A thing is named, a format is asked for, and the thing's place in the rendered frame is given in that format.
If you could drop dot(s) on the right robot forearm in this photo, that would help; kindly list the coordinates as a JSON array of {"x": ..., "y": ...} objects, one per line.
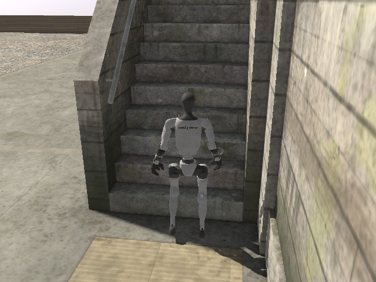
[{"x": 215, "y": 153}]

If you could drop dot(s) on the left robot forearm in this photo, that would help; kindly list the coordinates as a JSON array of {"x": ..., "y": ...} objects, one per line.
[{"x": 159, "y": 155}]

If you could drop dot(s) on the robot right shin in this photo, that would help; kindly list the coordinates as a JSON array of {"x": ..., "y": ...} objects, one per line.
[{"x": 202, "y": 212}]

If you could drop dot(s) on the robot right upper arm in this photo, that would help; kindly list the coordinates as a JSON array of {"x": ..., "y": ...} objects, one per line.
[{"x": 209, "y": 133}]

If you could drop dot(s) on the robot left upper arm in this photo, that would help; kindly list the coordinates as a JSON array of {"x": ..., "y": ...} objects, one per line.
[{"x": 170, "y": 123}]

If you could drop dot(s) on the robot left hand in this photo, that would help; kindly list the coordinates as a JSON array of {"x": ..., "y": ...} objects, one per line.
[{"x": 154, "y": 166}]

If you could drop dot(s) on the robot right thigh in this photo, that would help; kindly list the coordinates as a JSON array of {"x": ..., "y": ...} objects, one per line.
[{"x": 202, "y": 179}]

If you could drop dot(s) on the robot right hand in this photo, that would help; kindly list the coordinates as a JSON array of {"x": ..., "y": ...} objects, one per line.
[{"x": 213, "y": 162}]

